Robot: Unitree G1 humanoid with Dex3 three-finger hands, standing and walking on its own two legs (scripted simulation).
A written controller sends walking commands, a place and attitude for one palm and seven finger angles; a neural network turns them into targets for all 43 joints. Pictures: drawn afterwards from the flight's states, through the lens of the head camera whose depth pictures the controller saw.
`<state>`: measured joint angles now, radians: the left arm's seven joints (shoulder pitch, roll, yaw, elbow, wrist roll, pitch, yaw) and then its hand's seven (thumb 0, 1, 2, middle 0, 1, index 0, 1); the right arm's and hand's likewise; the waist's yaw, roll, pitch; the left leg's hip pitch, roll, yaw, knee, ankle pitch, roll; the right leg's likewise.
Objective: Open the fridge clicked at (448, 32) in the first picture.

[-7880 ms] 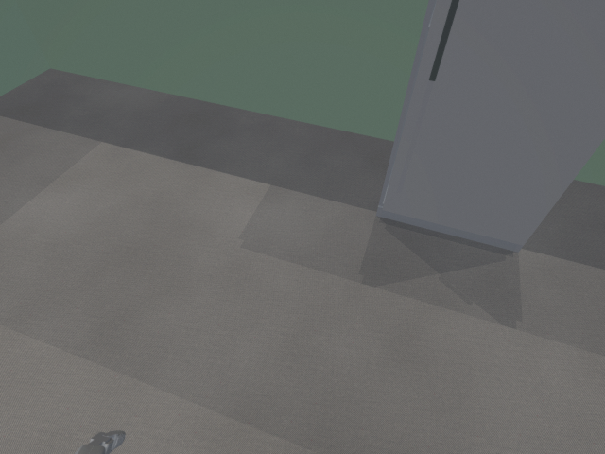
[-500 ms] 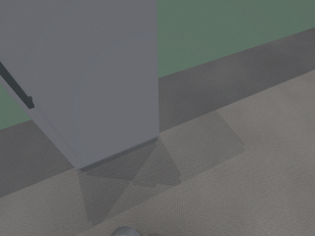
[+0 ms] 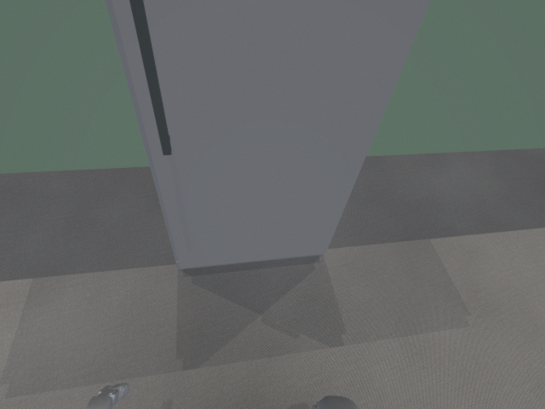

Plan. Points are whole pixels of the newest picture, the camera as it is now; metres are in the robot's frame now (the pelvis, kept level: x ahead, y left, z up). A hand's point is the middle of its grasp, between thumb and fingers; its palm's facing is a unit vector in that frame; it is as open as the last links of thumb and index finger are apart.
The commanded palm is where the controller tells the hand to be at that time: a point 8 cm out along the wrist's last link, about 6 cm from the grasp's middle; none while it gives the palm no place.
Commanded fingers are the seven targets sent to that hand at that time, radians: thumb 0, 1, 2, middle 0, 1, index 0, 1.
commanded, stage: turn to face it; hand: left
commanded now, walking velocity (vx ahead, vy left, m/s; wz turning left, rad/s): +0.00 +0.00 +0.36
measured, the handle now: (154, 82) +0.66 +0.27 +0.11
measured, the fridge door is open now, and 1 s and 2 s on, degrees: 0 0 0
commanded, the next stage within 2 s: take the last steps up to it in 0.32 s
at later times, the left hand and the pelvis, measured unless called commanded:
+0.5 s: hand out of the picture +0.00 +0.13 -0.15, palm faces +0.22 -0.94 -0.27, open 7.4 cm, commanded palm none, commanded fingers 0.00 0.90 0.90 -0.20 -0.30 -0.20 -0.30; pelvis -0.03 -0.07 +0.00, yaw +12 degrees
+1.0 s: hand out of the picture -0.06 +0.19 -0.18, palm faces +0.32 -0.94 -0.15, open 7.4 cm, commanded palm none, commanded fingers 0.00 0.90 0.90 -0.20 -0.30 -0.20 -0.30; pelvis +0.02 +0.03 +0.00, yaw +14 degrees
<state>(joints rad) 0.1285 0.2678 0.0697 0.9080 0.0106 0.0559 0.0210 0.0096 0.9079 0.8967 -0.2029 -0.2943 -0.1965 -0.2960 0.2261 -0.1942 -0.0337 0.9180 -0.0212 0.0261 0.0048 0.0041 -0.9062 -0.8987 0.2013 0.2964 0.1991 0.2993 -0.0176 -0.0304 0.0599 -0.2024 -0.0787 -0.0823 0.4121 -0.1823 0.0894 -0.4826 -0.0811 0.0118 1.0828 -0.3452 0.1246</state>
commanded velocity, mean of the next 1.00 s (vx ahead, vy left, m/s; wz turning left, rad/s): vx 0.18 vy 0.00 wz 0.11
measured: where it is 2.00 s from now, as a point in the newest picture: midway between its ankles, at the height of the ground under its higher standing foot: (239, 398)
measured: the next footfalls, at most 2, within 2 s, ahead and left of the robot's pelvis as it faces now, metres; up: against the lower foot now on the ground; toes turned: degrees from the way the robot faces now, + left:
right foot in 0.30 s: +0.03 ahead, -0.16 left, +0.00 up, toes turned +7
left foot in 0.78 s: -0.02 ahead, +0.11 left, +0.00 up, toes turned +20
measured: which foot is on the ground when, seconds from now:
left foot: down 0.00-0.30, up 0.32-0.76, down 0.78-1.00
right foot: up 0.00-0.28, down 0.30-0.80, up 0.82-1.00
